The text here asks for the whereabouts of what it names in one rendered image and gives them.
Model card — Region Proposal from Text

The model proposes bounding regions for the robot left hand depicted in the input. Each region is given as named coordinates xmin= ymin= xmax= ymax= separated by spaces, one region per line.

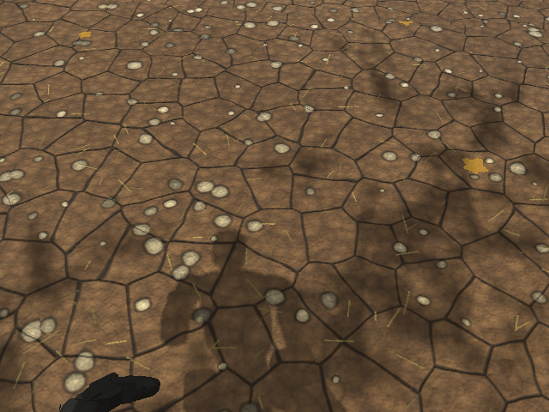
xmin=59 ymin=373 xmax=160 ymax=412

